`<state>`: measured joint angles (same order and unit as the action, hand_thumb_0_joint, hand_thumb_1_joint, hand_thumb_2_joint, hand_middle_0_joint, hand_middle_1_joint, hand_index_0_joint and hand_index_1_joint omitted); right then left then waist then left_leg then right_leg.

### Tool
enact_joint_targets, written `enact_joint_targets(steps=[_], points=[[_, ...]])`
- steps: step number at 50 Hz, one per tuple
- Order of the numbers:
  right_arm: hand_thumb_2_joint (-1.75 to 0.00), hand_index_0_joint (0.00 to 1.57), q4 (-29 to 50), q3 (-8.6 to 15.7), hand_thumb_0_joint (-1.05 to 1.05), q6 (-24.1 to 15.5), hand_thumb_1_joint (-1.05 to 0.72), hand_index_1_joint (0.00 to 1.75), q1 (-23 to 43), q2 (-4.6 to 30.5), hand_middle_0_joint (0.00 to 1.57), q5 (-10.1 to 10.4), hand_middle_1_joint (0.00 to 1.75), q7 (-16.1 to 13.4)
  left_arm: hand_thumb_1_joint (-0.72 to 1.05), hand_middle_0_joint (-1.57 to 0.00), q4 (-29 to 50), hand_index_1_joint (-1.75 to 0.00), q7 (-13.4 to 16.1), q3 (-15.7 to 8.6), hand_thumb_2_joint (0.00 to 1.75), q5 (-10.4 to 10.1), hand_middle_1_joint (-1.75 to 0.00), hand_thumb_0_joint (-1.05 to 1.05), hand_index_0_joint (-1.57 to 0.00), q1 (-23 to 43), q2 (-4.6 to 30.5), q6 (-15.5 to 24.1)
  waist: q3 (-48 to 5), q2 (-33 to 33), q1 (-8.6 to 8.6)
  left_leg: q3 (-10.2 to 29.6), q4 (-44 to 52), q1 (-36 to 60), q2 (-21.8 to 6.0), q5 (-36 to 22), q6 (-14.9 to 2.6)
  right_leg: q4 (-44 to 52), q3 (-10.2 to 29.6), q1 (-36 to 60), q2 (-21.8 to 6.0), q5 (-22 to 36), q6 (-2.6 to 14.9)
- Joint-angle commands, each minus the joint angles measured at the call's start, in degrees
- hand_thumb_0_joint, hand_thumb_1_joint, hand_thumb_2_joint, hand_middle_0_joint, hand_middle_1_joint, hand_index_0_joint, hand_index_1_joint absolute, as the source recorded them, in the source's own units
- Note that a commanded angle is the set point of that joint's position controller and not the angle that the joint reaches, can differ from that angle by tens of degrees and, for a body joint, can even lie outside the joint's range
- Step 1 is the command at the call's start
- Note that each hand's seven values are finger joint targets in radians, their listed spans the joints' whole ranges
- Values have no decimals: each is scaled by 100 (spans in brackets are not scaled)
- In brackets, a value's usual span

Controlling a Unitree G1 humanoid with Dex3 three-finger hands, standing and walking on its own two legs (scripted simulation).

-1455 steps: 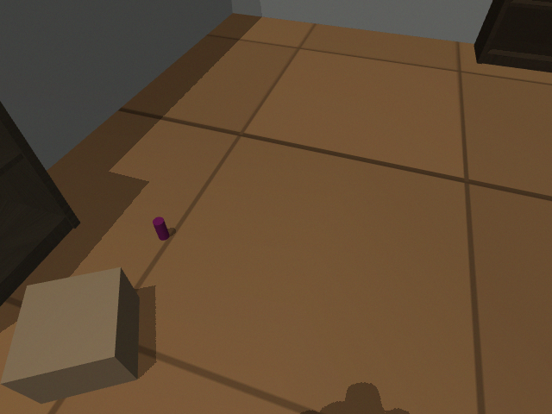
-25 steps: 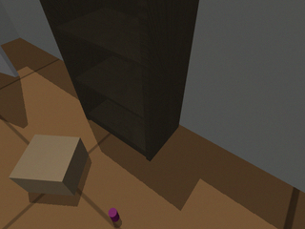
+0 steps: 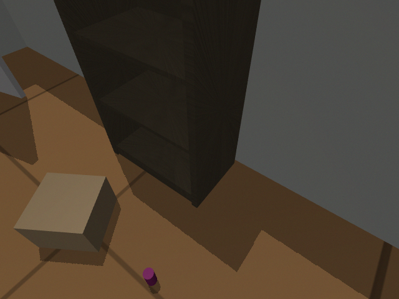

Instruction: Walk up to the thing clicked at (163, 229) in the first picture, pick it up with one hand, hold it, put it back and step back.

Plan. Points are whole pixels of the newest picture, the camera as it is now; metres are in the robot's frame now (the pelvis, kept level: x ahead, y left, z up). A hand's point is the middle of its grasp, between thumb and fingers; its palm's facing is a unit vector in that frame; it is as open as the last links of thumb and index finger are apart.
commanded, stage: stand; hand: left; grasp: from above
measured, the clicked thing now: (150, 276) +0.36 +0.23 -0.73
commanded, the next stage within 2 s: rise first in 0.82 s
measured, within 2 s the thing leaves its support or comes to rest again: neither
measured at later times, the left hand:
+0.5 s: hand out of the picture +0.07 +0.25 -0.16, palm faces -0.03 -0.93 -0.35, open 7.4 cm
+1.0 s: hand out of the picture +0.10 +0.25 -0.16, palm faces +0.03 -0.94 -0.34, open 7.6 cm
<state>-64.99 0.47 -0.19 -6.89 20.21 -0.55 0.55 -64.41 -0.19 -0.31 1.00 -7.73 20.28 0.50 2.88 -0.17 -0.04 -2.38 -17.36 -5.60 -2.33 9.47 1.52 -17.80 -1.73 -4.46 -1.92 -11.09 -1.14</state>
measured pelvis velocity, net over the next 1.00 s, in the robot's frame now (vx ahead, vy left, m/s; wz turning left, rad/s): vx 0.00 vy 0.00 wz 0.01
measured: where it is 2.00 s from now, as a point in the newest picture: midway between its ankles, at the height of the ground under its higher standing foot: outside the picture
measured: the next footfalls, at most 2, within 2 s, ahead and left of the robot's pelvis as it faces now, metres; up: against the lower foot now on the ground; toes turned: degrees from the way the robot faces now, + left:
none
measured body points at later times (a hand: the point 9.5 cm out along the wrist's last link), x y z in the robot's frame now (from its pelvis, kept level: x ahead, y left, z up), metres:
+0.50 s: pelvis +0.00 +0.00 +0.00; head +0.01 +0.00 +0.45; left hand +0.08 +0.30 -0.13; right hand +0.08 -0.30 -0.13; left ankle +0.00 +0.13 -0.75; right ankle -0.01 -0.13 -0.75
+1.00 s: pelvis +0.00 +0.00 +0.00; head +0.03 +0.00 +0.45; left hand +0.10 +0.30 -0.13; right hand +0.09 -0.30 -0.13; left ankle +0.00 +0.13 -0.75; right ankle -0.01 -0.13 -0.75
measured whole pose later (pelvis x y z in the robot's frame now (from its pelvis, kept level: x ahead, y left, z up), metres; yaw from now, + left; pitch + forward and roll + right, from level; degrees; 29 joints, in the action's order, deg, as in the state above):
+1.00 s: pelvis +0.00 +0.00 +0.00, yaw +1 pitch +0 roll +0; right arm -56.9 0.4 -1.2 -9.1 19.7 2.0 -1.1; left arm -60.9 0.8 -1.9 -0.3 -5.7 19.0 1.3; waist 2.8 -0.3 -0.3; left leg -1.8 -21.3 -10.0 -2.3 11.3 1.3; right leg -21.4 -2.2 -8.4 -2.1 -13.0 -1.1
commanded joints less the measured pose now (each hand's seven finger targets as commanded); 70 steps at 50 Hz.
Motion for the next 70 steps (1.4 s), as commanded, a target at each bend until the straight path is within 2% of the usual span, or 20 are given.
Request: enact_joint_targets(steps=[1,17,24,28,33,40,45,46,47,48,49,50,52,53,55,57,59,62,69,70], points=[[-90,20,334,197,0,-132,-90,30,305,1221,20,-5,30,-84,90,-20,344,-30,65,-219,90,-35,-30,0,-20,200,1243,109,-304,68,12,531,242,100,-584,-621,-216,333,438,-192,-625,635,192],[-90,20,336,189,0,-137,-90,30,266,1222,20,-10,30,-88,90,-20,382,-30,74,-198,90,-39,-30,0,-20,213,1238,127,-450,43,-6,516,131,216,-620,-1000,-213,266,447,-155,-649,1002,200],[-90,20,335,180,0,-132,-90,30,262,1212,20,-11,30,-77,90,-20,371,-30,76,-201,90,-44,-30,0,-20,230,1242,125,-303,16,-2,510,191,70,-595,-759,-201,325,462,-152,-646,818,185],[-90,20,357,186,0,-151,-90,30,271,1220,20,-12,30,-88,90,-20,393,-30,72,-223,90,-31,-30,0,-20,263,1258,126,-515,1,1,484,145,189,-625,-1048,-221,244,462,-16,-672,1113,212],[-90,20,338,189,0,-140,-90,30,272,1231,20,-6,30,-83,90,-20,375,-30,70,-203,90,-54,-30,0,-20,218,1222,129,-371,55,7,501,172,180,-605,-915,-194,306,435,-161,-632,913,191],[-90,20,365,196,0,-148,-90,30,260,1235,20,-5,30,-90,90,-20,389,-30,81,-205,90,-46,-30,0,-20,218,1245,141,-601,29,-8,470,58,297,-634,-1245,-223,221,441,27,-681,1388,196],[-90,20,374,185,0,-132,-90,30,282,1196,20,1,30,-91,90,-20,381,-30,81,-198,90,-44,-30,0,-20,215,1228,127,-486,32,7,489,101,247,-635,-1190,-224,219,402,-22,-649,1241,202],[-92,20,368,176,0,-137,-95,30,244,1190,20,-6,30,-91,82,-12,387,-38,77,-201,98,-46,-38,0,-12,250,1219,130,-443,22,-13,460,128,167,-610,-1114,-221,263,445,-5,-664,1216,197],[-92,20,1922,-19,0,-404,-98,30,75,258,20,386,30,-212,74,-17,2397,-46,150,-241,101,-320,-46,0,-13,2260,233,622,48,-182,-691,-156,-308,-582,238,-315,-208,-174,88,-1366,123,834,131],[-92,20,1632,12,0,-382,-95,30,-192,437,20,390,30,-273,66,-19,1853,-54,186,-328,98,-288,-54,0,-15,2757,510,551,-181,25,-518,-107,-375,-536,241,-127,-226,-205,17,-1138,118,551,113],[-91,20,1650,142,0,-323,-91,30,-439,633,20,413,30,-339,58,-17,943,-62,200,-681,95,-135,-62,0,-15,1690,1131,340,-189,75,-309,-109,-417,-667,217,-66,-214,-254,-54,-1107,149,349,160],[-90,20,1737,212,0,-289,-90,30,-517,620,20,346,30,-328,50,-16,506,-70,132,-786,93,-5,-70,0,-15,1520,1190,241,-367,307,-281,-90,-649,-833,261,-88,-243,-378,-51,-1186,141,295,167],[-91,20,2019,321,0,-328,-94,30,-621,509,20,235,30,-308,36,-12,642,-84,-42,-888,92,292,-86,0,-14,1862,1254,269,-947,403,-143,-83,-1086,-1009,276,-366,-264,-841,-29,-1219,116,621,154],[-91,20,2110,438,0,-344,-93,30,-739,555,20,167,30,-287,28,-10,225,-90,-83,-1126,92,521,-94,0,-13,1044,1338,194,-1275,163,-13,-85,-1300,-1158,318,-576,-224,-1101,-27,-1202,91,788,179],[-90,20,2426,486,0,-360,-91,30,-856,491,20,155,30,-235,12,-5,530,-99,-135,-1085,94,669,-103,0,-9,624,1079,123,-1695,-60,136,-83,-1542,-1279,353,-867,-168,-1405,-20,-1207,124,987,213],[-90,20,2668,515,0,-371,-90,30,-791,446,20,176,30,-219,-4,-5,953,-104,-42,-1158,94,804,-108,0,-8,624,1085,-19,-1689,-260,161,-67,-1584,-1367,351,-792,-144,-1461,-40,-1383,160,820,219],[-90,20,2923,511,0,-358,-91,30,-712,408,20,196,30,-171,-20,-6,1027,-105,20,-1068,96,883,-107,0,-8,511,841,-234,-1480,-108,67,-12,-1715,-1621,302,-617,-138,-1589,-98,-1690,207,554,215],[-90,20,3205,535,0,-422,-91,30,-608,394,20,177,30,-126,-44,-7,1481,-107,88,-1120,96,1026,-109,0,-9,752,943,-352,-1525,-54,25,33,-2173,-2038,238,-381,-133,-2046,-138,-2200,234,244,212],[-90,20,3570,572,0,-666,-89,30,-676,257,20,113,30,-112,-57,-8,2583,-107,171,-1210,98,1326,-107,0,-8,297,805,-258,-1966,-225,0,137,-3241,-2985,153,187,-150,-3135,-74,-3339,214,-311,220],[-90,20,3651,585,0,-688,-89,30,-652,266,20,105,30,-122,-55,-8,2797,-108,174,-1193,98,1361,-107,0,-8,281,812,-261,-1984,-213,-69,151,-3317,-3071,137,342,-152,-3227,-72,-3488,224,-439,213]])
